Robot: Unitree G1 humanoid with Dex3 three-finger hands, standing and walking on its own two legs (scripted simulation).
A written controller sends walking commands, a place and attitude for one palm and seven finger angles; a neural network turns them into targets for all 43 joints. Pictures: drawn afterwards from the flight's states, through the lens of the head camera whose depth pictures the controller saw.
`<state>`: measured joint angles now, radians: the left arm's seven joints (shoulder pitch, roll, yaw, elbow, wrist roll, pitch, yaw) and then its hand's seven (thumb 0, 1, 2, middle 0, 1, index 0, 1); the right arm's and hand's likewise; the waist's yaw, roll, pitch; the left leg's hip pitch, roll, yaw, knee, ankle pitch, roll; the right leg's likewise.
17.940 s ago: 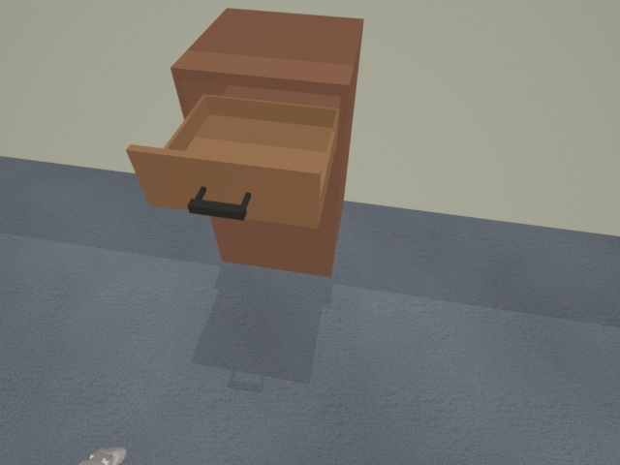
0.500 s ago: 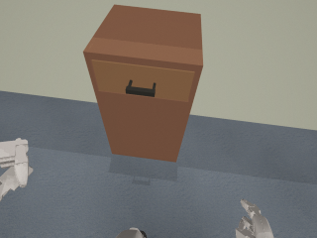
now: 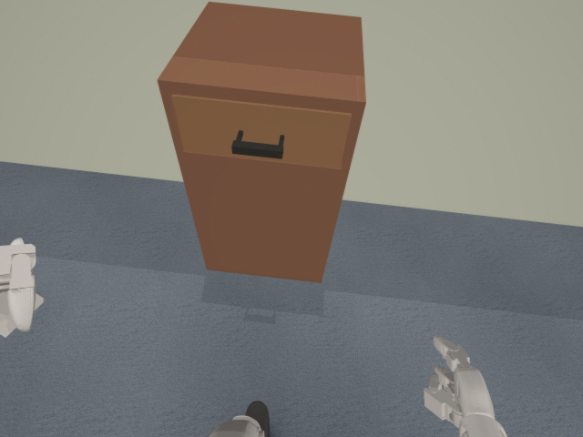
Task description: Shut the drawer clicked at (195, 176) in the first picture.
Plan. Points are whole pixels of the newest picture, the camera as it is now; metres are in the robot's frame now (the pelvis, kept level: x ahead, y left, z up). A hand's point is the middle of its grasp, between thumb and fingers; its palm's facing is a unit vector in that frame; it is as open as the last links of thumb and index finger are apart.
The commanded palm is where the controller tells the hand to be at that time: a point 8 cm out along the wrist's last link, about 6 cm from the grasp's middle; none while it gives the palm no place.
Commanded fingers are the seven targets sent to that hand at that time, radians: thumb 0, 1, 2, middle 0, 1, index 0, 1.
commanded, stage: step back with the hand held close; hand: left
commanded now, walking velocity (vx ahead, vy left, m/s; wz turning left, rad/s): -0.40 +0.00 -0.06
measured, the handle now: (259, 143) +0.73 +0.10 -0.07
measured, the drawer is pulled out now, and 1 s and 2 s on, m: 0.00 0.00 0.00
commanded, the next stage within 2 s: stop stepping back and stand still in 0.14 s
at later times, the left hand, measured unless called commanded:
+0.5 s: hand out of the picture +0.11 +0.23 +0.20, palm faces +0.20 -0.84 -0.50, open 3.3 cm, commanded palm +0.06 +0.29 +0.19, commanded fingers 0.00 0.90 0.90 -1.40 -1.60 -1.40 -1.60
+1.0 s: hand out of the picture +0.09 +0.22 +0.19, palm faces +0.30 -0.82 -0.49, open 3.3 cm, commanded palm +0.03 +0.28 +0.19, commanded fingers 0.00 0.90 0.90 -1.40 -1.60 -1.40 -1.60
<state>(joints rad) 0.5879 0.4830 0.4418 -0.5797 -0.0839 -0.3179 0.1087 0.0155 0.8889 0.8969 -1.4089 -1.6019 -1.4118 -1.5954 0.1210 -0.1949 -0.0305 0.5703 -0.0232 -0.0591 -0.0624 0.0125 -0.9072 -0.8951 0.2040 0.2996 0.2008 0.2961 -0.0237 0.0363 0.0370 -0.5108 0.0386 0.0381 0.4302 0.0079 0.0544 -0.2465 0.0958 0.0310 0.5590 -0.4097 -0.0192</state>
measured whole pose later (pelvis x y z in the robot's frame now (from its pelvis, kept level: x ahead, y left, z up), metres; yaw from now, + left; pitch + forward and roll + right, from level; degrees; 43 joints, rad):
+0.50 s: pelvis -0.09 +0.02 +0.02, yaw -4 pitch +2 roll -2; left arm 0.73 0.50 0.42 -0.75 -0.06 -0.23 0.14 0.02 0.89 0.90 -1.41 -1.60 -1.41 -1.60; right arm 0.25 -0.13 0.03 0.57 -0.02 -0.12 -0.02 0.01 -0.90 -0.89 0.21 0.30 0.20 0.30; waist -0.05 -0.02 0.00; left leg -0.38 0.04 0.05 0.41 -0.11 0.03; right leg -0.24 0.03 -0.06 0.62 -0.50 -0.01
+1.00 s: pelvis -0.12 +0.01 +0.00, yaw -2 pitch +0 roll +0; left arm 0.64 0.41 0.38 -0.61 -0.04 -0.25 0.15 0.02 0.89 0.90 -1.41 -1.60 -1.41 -1.60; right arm 0.24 -0.18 0.00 0.62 0.00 -0.13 -0.04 0.01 -0.91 -0.90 0.20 0.30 0.20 0.30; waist -0.03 0.01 0.02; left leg -0.35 0.03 0.02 0.69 -0.31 0.00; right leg -0.19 0.03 -0.06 0.54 -0.36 -0.05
